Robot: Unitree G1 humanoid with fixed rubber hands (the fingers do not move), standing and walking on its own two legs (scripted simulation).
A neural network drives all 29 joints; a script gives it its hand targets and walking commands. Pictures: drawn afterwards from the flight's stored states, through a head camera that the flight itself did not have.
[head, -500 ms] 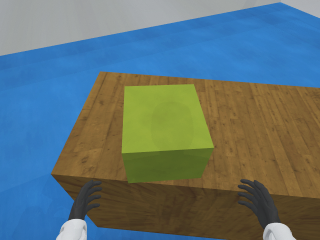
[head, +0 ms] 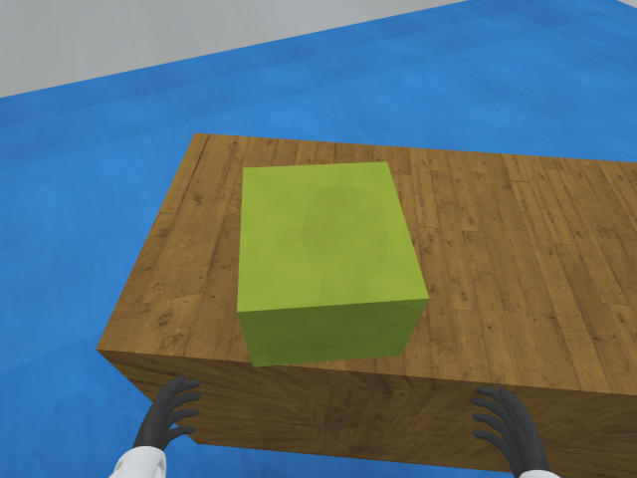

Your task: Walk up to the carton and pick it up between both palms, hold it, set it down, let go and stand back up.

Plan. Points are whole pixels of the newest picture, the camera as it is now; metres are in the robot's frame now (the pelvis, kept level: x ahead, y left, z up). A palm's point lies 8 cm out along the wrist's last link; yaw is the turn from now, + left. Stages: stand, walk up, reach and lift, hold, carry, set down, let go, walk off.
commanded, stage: set down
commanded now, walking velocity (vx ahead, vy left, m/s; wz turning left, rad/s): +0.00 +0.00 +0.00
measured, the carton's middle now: (322, 261) +0.40 +0.03 -0.01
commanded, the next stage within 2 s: let go in 0.10 s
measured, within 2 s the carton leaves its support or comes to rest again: neither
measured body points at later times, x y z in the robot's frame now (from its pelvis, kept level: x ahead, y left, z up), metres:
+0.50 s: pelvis +0.00 +0.00 +0.00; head +0.03 +0.01 +0.45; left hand +0.18 +0.22 -0.08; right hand +0.17 -0.24 -0.08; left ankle -0.01 +0.15 -0.75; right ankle -0.02 -0.11 -0.75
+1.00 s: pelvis +0.00 +0.01 +0.00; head +0.02 +0.02 +0.45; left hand +0.13 +0.30 -0.11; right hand +0.14 -0.26 -0.09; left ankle -0.01 +0.15 -0.75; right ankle -0.02 -0.11 -0.75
